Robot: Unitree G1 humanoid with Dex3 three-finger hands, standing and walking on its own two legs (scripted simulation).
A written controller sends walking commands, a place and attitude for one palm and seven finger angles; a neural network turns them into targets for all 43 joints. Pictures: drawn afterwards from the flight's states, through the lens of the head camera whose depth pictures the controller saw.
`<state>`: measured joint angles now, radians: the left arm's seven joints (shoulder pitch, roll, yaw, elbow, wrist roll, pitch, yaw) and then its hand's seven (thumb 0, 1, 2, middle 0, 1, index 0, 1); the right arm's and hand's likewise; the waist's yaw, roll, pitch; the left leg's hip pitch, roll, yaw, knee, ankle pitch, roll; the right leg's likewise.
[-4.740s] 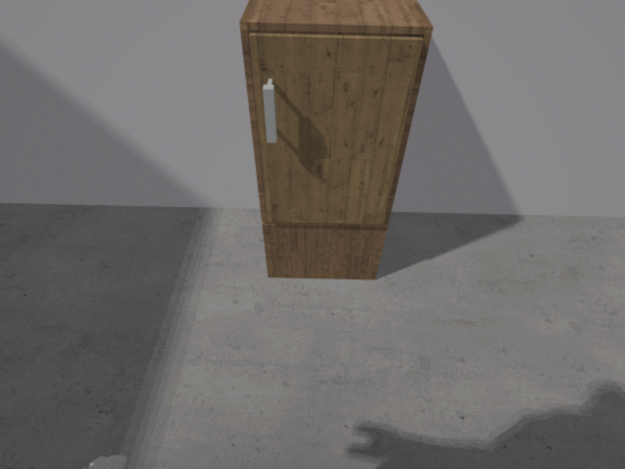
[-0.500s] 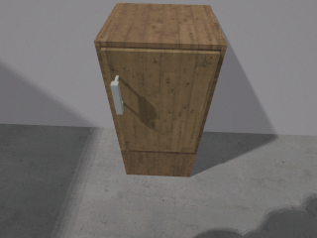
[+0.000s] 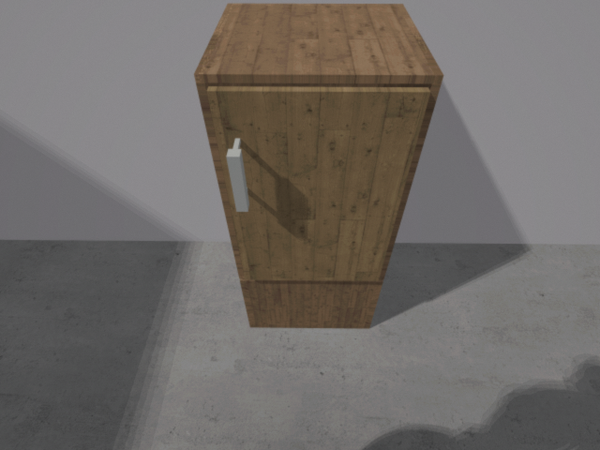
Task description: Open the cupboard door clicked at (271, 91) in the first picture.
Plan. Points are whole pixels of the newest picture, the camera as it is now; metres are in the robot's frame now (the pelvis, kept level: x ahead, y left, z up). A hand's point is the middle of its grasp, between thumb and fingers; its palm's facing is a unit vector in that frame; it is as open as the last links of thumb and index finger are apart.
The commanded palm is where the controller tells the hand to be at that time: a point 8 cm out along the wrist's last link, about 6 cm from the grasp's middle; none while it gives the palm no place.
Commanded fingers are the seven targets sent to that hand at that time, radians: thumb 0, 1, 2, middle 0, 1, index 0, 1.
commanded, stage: look again from close up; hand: left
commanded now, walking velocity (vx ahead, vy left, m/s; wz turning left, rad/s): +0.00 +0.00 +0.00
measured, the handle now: (240, 175) +0.62 +0.16 +0.00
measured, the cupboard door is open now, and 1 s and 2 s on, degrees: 0 0 0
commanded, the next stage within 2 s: shuffle to correct the standing spot in 0.10 s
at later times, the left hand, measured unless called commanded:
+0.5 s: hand out of the picture +0.02 +0.14 -0.18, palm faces +0.02 -0.99 -0.17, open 7.4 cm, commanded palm none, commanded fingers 0.00 0.90 0.90 -0.20 -0.30 -0.20 -0.30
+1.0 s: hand out of the picture +0.14 +0.14 -0.17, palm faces +0.05 -0.97 -0.23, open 7.4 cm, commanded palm none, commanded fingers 0.00 0.90 0.90 -0.20 -0.30 -0.20 -0.30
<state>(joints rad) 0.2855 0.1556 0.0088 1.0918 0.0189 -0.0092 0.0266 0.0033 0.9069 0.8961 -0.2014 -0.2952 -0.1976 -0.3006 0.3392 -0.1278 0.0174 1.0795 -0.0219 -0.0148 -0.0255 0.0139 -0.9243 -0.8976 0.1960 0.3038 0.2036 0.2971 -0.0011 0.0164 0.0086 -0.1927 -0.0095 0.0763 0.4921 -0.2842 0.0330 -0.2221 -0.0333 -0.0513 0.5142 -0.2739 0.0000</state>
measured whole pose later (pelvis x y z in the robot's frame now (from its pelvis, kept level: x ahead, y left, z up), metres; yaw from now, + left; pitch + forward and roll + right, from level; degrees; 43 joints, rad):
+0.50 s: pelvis +0.05 -0.02 -0.01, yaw -1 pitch +1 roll +1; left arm 0.34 0.12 0.02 1.10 0.04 -0.01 0.00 0.00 0.91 0.90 -0.20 -0.30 -0.20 -0.30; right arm 0.33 -0.15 -0.01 1.09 -0.03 -0.02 -0.03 0.01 -0.91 -0.90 0.20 0.30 0.20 0.30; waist 0.00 0.01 0.01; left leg -0.20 0.03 0.07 0.58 -0.40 0.00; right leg -0.24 0.00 -0.05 0.62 -0.40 -0.03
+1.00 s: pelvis +0.10 -0.04 +0.00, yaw -1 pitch +0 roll +1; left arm 0.23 0.15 0.04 1.00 0.02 0.02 0.04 0.00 0.91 0.90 -0.20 -0.30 -0.20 -0.30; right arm 0.10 -0.14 -0.02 0.97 -0.02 0.00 -0.04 -0.01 -0.93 -0.90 0.20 0.30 0.21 0.30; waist 0.03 0.01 0.09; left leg -0.29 0.02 0.10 0.53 -0.24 0.03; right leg -0.37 -0.05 -0.04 0.85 -0.47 0.01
